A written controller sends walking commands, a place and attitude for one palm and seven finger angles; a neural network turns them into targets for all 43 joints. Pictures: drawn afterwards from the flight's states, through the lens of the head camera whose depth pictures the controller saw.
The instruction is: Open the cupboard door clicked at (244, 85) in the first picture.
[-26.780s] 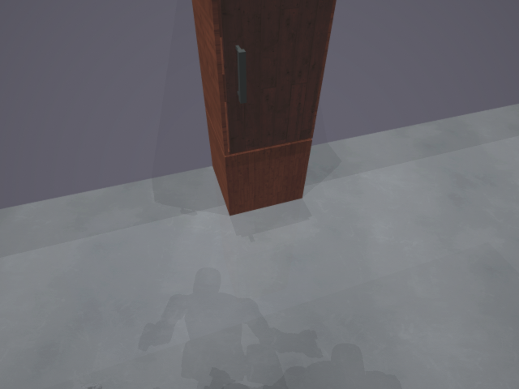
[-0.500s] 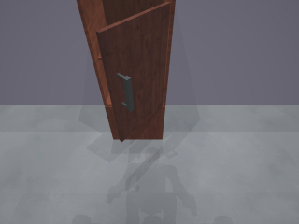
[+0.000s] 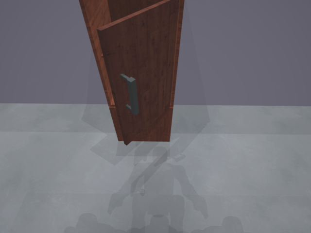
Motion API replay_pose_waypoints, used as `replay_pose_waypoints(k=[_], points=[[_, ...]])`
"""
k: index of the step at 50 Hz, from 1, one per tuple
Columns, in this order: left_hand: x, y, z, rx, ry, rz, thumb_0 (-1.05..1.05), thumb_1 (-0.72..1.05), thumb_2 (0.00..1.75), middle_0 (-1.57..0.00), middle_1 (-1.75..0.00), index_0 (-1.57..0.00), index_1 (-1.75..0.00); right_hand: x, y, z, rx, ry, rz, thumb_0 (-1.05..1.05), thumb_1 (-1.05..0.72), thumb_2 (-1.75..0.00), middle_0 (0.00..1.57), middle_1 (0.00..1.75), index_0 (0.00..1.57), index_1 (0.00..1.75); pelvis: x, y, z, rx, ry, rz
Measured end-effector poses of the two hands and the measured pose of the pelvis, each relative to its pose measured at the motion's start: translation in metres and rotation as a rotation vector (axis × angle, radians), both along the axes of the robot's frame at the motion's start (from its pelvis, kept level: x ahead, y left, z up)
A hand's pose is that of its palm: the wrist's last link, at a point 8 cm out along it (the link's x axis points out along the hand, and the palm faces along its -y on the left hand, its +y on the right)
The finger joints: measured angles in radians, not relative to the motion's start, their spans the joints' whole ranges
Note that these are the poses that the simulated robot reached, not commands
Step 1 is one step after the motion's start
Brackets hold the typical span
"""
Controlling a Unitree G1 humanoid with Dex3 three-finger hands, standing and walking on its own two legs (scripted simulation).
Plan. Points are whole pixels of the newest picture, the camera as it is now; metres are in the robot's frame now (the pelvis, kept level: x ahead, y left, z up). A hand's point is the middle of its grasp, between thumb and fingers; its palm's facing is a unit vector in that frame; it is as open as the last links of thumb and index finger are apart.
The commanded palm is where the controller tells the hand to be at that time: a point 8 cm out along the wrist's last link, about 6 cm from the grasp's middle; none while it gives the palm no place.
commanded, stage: look to check the result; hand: left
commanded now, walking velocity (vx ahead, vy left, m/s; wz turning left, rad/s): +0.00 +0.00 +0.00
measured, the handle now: (129, 95) +0.58 +0.14 -0.02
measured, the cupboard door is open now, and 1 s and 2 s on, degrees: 50 50 50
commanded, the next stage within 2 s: walk to a spot facing it in 0.14 s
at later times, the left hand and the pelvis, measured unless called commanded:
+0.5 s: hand out of the picture +0.07 +0.20 -0.18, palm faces -0.06 -0.96 -0.26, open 7.4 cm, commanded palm none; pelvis +0.01 +0.00 -0.01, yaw -5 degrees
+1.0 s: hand out of the picture +0.09 +0.16 -0.17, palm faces -0.27 -0.92 -0.27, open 7.4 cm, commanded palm none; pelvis -0.01 -0.03 +0.00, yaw -21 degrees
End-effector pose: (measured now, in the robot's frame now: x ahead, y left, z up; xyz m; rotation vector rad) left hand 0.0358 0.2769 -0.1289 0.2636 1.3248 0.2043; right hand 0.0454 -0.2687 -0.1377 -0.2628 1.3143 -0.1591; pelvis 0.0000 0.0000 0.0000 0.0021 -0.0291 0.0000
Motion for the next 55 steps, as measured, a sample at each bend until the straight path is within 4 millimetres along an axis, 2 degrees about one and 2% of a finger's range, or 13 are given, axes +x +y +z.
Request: replay_pose_waypoints(k=[13,20,25,30,35,38,41,47,52,55], points=[[0.025,-0.009,0.001,-0.009,-0.043,-0.015,0.01,0.90,0.90,-0.20,-0.30,-0.21,-0.30,0.017,-0.001,0.000,0.006,-0.024,0.000,0.01,-0.91,-0.90,0.20,0.30,0.20,0.30,0.010,-0.003,0.000,0.002,0.005,-0.002],[0.035,-0.016,-0.003,-0.015,-0.041,-0.026,0.01,0.91,0.90,-0.20,-0.30,-0.20,-0.30,0.015,0.001,-0.002,0.005,-0.036,-0.038,0.01,-0.91,-0.90,0.20,0.30,0.20,0.30,0.013,-0.005,-0.002,0.001,0.011,-0.039],[0.035,-0.027,-0.013,-0.045,-0.002,-0.057,0.01,0.91,0.90,-0.20,-0.30,-0.20,-0.30,-0.003,0.009,-0.008,0.017,-0.037,-0.114,0.01,-0.91,-0.90,0.20,0.30,0.20,0.30,0.011,-0.004,-0.008,0.001,0.015,-0.093],[0.041,-0.037,-0.022,-0.069,0.016,-0.102,0.01,0.91,0.90,-0.20,-0.30,-0.20,-0.30,-0.032,0.013,-0.016,0.026,-0.011,-0.182,0.01,-0.91,-0.90,0.20,0.30,0.20,0.30,0.005,-0.006,-0.015,0.024,0.024,-0.146],[0.054,-0.053,-0.021,-0.058,-0.014,-0.141,0.01,0.91,0.90,-0.20,-0.30,-0.20,-0.30,-0.062,0.004,-0.032,0.048,0.026,-0.230,0.01,-0.90,-0.90,0.20,0.30,0.20,0.30,0.000,-0.019,-0.023,0.034,0.017,-0.191],[0.056,-0.061,-0.019,-0.038,-0.038,-0.159,0.01,0.91,0.90,-0.20,-0.30,-0.20,-0.30,-0.070,-0.007,-0.036,0.054,0.046,-0.266,0.01,-0.90,-0.90,0.20,0.30,0.20,0.30,-0.004,-0.026,-0.025,0.031,0.017,-0.206],[0.053,-0.066,-0.012,-0.026,-0.020,-0.178,0.01,0.91,0.90,-0.20,-0.30,-0.20,-0.30,-0.066,-0.015,-0.028,0.046,0.020,-0.294,0.01,-0.91,-0.90,0.20,0.30,0.20,0.30,-0.007,-0.029,-0.017,0.035,0.023,-0.240],[0.053,-0.072,-0.005,-0.027,0.022,-0.246,0.01,0.90,0.90,-0.20,-0.30,-0.21,-0.30,-0.042,-0.024,-0.007,0.034,-0.115,-0.347,0.01,-0.91,-0.90,0.20,0.30,0.20,0.30,-0.008,-0.030,-0.006,0.054,0.039,-0.329],[0.065,-0.069,-0.007,-0.039,0.019,-0.294,0.01,0.90,0.90,-0.20,-0.30,-0.21,-0.30,-0.024,-0.023,0.005,0.013,-0.206,-0.373,0.01,-0.91,-0.90,0.20,0.30,0.20,0.30,-0.009,-0.023,-0.004,0.051,0.047,-0.394],[0.078,-0.064,-0.012,-0.050,0.010,-0.324,0.01,0.90,0.90,-0.20,-0.30,-0.21,-0.30,-0.020,-0.019,0.011,-0.008,-0.248,-0.391,0.01,-0.91,-0.90,0.20,0.30,0.20,0.30,-0.008,-0.016,-0.006,0.044,0.052,-0.428]])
